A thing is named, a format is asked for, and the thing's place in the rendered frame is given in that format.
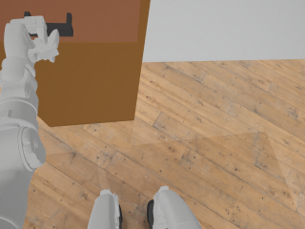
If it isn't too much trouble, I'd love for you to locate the cabinet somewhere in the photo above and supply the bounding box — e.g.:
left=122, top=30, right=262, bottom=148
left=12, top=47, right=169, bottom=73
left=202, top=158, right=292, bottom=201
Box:
left=0, top=0, right=151, bottom=127

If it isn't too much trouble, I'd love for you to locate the left robot hand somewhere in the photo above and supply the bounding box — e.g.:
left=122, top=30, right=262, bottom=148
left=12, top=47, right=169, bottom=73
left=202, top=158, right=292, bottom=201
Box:
left=4, top=15, right=60, bottom=67

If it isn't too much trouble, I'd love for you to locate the right robot shin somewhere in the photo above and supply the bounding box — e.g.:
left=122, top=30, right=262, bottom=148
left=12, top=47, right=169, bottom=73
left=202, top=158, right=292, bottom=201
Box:
left=152, top=186, right=169, bottom=229

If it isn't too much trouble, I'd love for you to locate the handle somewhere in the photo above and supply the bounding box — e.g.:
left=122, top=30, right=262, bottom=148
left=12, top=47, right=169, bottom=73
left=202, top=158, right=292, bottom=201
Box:
left=23, top=11, right=73, bottom=37

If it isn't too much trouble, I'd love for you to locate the robot left thigh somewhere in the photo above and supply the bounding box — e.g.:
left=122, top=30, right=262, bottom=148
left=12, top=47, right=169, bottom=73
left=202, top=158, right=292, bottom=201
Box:
left=87, top=193, right=120, bottom=229

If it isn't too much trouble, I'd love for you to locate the drawer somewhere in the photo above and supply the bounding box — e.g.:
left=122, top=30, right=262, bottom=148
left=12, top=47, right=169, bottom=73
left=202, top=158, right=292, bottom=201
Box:
left=0, top=0, right=141, bottom=42

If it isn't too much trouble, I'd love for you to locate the robot left forearm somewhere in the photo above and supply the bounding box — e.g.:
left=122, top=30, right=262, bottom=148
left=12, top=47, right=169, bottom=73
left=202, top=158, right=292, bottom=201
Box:
left=0, top=56, right=39, bottom=133

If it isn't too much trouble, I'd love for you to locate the robot left upper arm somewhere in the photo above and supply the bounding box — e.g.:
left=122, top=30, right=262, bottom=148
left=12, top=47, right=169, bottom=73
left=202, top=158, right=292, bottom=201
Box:
left=0, top=126, right=46, bottom=229

